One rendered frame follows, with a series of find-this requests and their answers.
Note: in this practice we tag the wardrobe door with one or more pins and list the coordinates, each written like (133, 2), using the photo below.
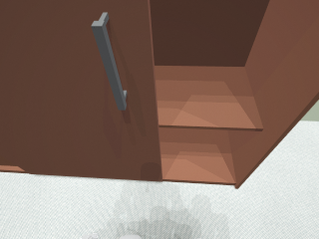
(6, 162)
(58, 113)

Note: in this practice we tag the handle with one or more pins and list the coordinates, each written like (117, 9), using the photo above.
(104, 45)

